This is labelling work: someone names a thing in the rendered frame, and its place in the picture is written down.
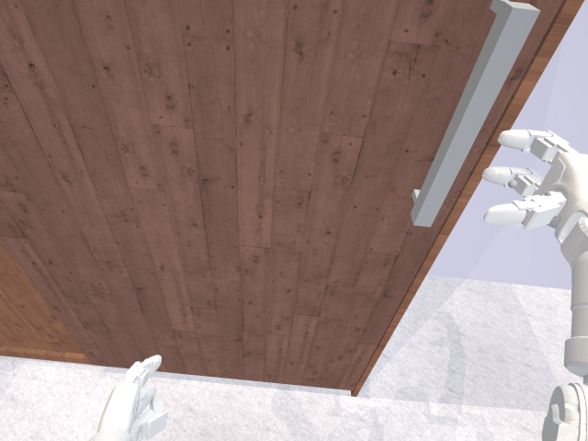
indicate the robot right hand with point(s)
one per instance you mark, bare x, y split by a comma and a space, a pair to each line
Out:
567, 181

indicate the handle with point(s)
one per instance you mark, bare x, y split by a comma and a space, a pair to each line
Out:
505, 40

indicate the robot left hand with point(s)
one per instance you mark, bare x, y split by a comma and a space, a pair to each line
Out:
127, 402

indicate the robot right upper arm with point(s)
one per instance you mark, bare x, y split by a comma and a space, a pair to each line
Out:
567, 418

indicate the robot right forearm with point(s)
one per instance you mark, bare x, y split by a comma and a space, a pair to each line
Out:
572, 234

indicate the wardrobe door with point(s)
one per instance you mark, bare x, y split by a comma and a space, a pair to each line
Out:
26, 319
228, 183

